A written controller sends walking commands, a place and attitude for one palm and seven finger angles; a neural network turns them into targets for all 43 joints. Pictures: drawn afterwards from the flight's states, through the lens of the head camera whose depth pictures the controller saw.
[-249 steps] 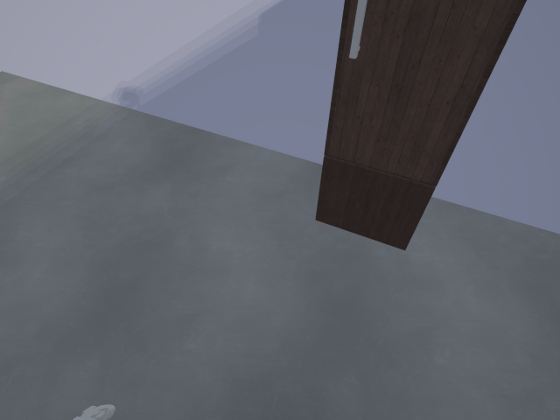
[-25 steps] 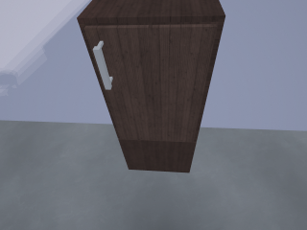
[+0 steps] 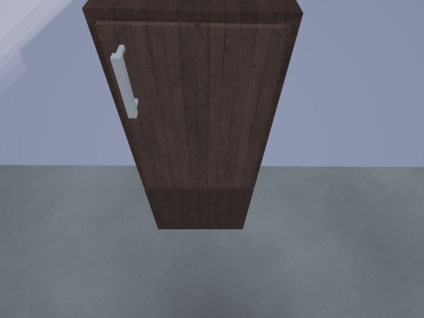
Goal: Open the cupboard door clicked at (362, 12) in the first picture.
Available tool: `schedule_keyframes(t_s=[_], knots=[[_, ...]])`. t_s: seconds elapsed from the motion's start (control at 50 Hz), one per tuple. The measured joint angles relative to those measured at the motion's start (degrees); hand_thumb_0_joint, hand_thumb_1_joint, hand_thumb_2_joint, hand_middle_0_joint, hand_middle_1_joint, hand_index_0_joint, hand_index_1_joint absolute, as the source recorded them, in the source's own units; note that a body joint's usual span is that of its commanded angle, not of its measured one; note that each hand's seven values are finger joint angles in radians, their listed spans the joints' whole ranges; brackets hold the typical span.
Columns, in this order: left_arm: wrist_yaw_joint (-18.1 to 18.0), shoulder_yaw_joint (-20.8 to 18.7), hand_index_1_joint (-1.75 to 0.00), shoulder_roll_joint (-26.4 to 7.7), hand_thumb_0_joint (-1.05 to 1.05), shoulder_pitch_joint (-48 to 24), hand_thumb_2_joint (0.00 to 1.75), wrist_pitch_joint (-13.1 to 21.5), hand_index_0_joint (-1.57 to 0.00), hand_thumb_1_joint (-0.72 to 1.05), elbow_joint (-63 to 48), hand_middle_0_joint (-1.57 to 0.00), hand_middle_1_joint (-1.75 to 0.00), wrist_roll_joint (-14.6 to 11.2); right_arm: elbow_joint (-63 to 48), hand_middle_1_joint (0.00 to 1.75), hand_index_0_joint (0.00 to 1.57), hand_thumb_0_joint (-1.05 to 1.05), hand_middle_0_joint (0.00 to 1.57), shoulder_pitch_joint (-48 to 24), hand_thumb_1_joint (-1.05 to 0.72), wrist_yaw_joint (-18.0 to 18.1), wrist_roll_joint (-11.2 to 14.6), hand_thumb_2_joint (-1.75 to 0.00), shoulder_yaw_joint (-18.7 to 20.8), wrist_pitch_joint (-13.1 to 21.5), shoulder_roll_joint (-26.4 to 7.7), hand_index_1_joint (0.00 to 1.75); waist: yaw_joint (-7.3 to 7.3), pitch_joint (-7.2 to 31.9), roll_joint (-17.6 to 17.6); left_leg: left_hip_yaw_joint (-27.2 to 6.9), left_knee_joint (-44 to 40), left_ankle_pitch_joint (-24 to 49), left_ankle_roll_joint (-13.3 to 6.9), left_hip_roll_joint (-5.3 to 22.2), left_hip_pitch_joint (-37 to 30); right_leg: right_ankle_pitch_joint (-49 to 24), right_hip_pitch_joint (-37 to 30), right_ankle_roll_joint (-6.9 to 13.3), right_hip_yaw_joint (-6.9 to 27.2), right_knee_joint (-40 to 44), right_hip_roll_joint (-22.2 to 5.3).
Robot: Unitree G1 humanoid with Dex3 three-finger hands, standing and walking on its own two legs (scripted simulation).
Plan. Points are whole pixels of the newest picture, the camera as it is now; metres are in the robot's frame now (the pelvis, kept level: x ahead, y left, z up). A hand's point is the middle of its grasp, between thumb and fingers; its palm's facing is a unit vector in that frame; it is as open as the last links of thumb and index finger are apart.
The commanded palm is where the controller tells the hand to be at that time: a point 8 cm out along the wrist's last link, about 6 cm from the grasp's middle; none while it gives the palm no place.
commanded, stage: come to a stop and stand still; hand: left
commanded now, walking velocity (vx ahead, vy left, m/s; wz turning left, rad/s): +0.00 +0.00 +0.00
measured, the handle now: (127, 83) +0.56 +0.21 +0.13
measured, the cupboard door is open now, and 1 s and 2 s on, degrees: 0 0 0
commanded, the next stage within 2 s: look again from close up in 0.40 s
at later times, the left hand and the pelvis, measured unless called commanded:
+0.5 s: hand out of the picture +0.03 +0.16 -0.17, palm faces +0.09 -0.97 -0.21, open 7.2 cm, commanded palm none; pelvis +0.02 -0.02 +0.00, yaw +2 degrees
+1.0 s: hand out of the picture -0.02 +0.21 -0.18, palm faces +0.04 -0.98 -0.18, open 7.4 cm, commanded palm none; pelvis -0.01 +0.04 +0.00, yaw +1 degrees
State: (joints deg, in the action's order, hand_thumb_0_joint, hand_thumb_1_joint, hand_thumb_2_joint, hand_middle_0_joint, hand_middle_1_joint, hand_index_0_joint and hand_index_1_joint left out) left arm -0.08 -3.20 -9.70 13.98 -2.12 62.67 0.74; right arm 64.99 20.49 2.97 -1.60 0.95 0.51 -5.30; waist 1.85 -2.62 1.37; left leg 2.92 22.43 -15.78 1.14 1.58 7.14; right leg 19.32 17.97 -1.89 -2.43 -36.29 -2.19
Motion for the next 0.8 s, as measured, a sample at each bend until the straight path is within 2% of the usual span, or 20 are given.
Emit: schedule_keyframes(t_s=[0.02, 0.04, 0.1, 0.18, 0.24, 0.3, 0.38, 0.5, 0.56, 0.6, 0.66, 0.8], knots=[[-0.26, -0.04, -0.30, -0.02, 0.01, -0.47, 0.90, 0.48, -0.20, 0.91, -0.21, -0.20, -0.29, 0.03, 0.40, 0.30, 0.20, 0.00, 0.20, 0.26, -0.90, -0.06, 0.16, -0.89, 0.21, -0.10, -0.24, 0.30, 0.04, -0.10, -0.19, 0.10, 1.56, -0.98, 0.46, 0.12, 0.50, -3.59, -1.76, 0.15, -0.25, 4.31, -0.07], [-0.46, -0.03, -0.30, 0.00, 0.01, -0.94, 0.90, 1.09, -0.20, 0.92, -0.24, -0.20, -0.29, 0.03, 0.84, 0.30, 0.20, 0.00, 0.20, 0.48, -0.90, -0.16, 0.41, -0.89, 0.40, -0.19, -0.60, 0.30, 0.00, -0.17, -0.63, 0.10, 3.56, -2.22, 0.98, 0.45, 1.16, -5.56, -3.11, 1.30, -0.55, 7.00, 0.14], [-1.04, 0.53, -0.30, 1.08, 0.01, -2.54, 0.90, 2.41, -0.20, 0.93, 0.15, -0.20, -0.29, 0.00, 1.75, 0.30, 0.20, 0.00, 0.20, 0.49, -0.90, -0.27, 0.95, -0.89, 0.69, -1.08, -2.19, 0.30, 0.86, -0.05, -3.71, -0.92, 8.78, -7.46, 0.76, 2.32, 3.16, -3.75, -4.38, 3.80, -2.66, 7.13, 1.82], [-1.78, 0.78, -0.30, 1.38, 0.00, -3.83, 0.90, 3.10, -0.20, 0.94, -0.33, -0.20, -0.29, -0.06, 2.01, 0.30, 0.20, 0.00, 0.20, -0.57, -0.91, -0.32, 0.90, -0.89, 0.65, -1.90, -2.79, 0.30, 0.13, 0.55, -3.81, -0.66, 15.14, -10.18, 0.21, 2.55, 6.26, -3.90, -6.58, 4.84, -4.19, 9.61, 2.33], [-2.04, 1.00, -0.30, 1.47, 0.00, -4.33, 0.90, 3.14, -0.20, 0.94, -0.35, -0.20, -0.29, -0.19, 1.65, 0.30, 0.20, 0.00, 0.20, -2.26, -0.91, -0.30, 0.97, -0.89, 0.55, -1.68, -3.15, 0.30, -0.49, 0.35, -3.89, -0.35, 13.92, -7.69, 0.36, 2.93, 6.69, -3.95, -7.57, 5.13, -4.97, 10.13, 3.09], [-2.12, 1.22, -0.30, 1.63, 0.00, -4.04, 0.90, 2.85, -0.20, 0.95, 0.00, -0.20, -0.29, -0.46, 1.13, 0.30, 0.20, 0.00, 0.19, -3.88, -0.91, -0.32, 1.03, -0.89, 0.47, -1.20, -3.55, 0.30, -0.98, 0.36, -4.29, -0.16, 8.38, -0.59, 0.57, 3.13, 5.10, -3.03, -7.79, 5.01, -5.45, 8.93, 3.88], [-2.23, 1.09, -0.30, 0.67, 0.00, -2.76, 0.90, 1.80, -0.20, 0.95, 0.71, -0.20, -0.29, -0.52, 0.62, 0.30, 0.19, 0.00, 0.19, -5.73, -0.91, -0.46, 1.01, -0.89, 0.11, -0.81, -2.68, 0.30, -1.97, 0.96, -1.96, 1.31, 5.63, -0.57, 0.49, 2.01, 2.71, -2.92, -8.60, 4.49, -4.13, 9.26, 2.83], [-1.98, 1.94, -0.30, 0.79, 0.00, -0.91, 0.90, 1.84, -0.20, 0.93, 1.42, -0.20, -0.29, -0.41, 0.05, 0.30, 0.20, 0.01, 0.20, -7.37, -0.93, -0.42, 1.05, -0.89, -0.07, -0.62, -3.77, 0.30, -2.77, 0.56, -1.74, 2.13, 2.10, 1.10, -0.11, 1.06, 1.26, -4.41, -9.28, 3.83, -3.43, 11.52, 2.12], [-2.98, 2.73, -0.30, 1.84, 0.00, 0.80, 0.90, 3.55, -0.20, 0.92, 0.68, -0.20, -0.29, 0.02, -2.61, 0.30, 0.20, 0.01, 0.20, -8.41, -0.93, -1.23, 1.21, -0.89, -0.15, -0.86, -5.20, 0.30, -2.73, -0.53, -3.25, 1.47, 7.47, -0.37, -0.50, 1.59, 4.70, -5.17, -7.79, 3.38, -3.06, 11.03, 2.65], [-3.02, 3.20, -0.30, 2.31, 0.00, 2.14, 0.90, 4.03, -0.20, 0.92, 0.12, -0.20, -0.29, 0.18, -4.54, 0.30, 0.20, 0.01, 0.20, -8.72, -0.93, -1.46, 1.25, -0.89, 0.11, -0.46, -5.79, 0.30, -2.20, -1.09, -3.92, 0.87, 7.66, -0.75, -0.91, 1.32, 5.47, -4.84, -6.70, 3.13, -2.82, 9.36, 2.57], [-2.79, 3.45, -0.30, 2.02, 0.00, 3.45, 0.90, 3.16, -0.20, 0.91, 0.17, -0.20, -0.29, 0.05, -5.56, 0.30, 0.20, 0.01, 0.19, -8.08, -0.92, -1.62, 1.10, -0.89, -0.02, -0.18, -5.28, 0.30, -1.92, -0.48, -2.64, 1.32, 7.99, -0.59, -2.07, -0.29, 5.01, -3.77, -6.44, 2.24, -2.28, 7.21, 0.91], [-1.93, 3.67, -0.30, 1.10, 0.01, 4.25, 0.90, 2.04, -0.20, 0.91, -0.97, -0.20, -0.29, 0.39, -6.12, 0.30, 0.20, 0.01, 0.20, -5.81, -0.94, -1.83, 0.61, -0.89, -0.60, -0.36, -4.82, 0.30, -2.55, 1.92, -1.31, 2.24, 6.80, 0.51, -4.13, -2.33, 4.97, -4.74, -5.99, 0.66, -1.38, 7.49, -1.06]])
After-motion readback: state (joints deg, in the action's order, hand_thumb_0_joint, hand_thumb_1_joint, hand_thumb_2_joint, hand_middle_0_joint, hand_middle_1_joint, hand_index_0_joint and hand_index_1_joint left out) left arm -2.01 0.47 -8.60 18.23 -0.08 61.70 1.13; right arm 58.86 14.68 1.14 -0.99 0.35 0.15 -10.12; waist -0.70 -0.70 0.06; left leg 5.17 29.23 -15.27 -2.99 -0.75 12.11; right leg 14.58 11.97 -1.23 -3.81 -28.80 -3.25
